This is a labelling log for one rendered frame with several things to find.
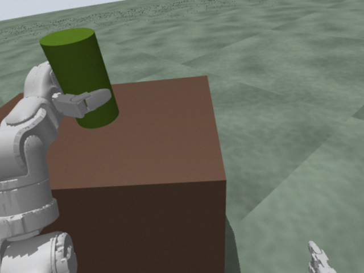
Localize left robot arm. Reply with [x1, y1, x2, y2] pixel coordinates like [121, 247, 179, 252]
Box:
[0, 96, 77, 273]

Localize can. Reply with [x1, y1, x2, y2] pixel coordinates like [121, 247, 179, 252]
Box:
[39, 28, 119, 129]

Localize left robot hand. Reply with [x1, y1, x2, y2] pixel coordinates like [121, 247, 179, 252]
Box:
[23, 61, 111, 120]

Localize right robot hand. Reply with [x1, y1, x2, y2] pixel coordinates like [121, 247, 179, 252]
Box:
[308, 241, 337, 273]

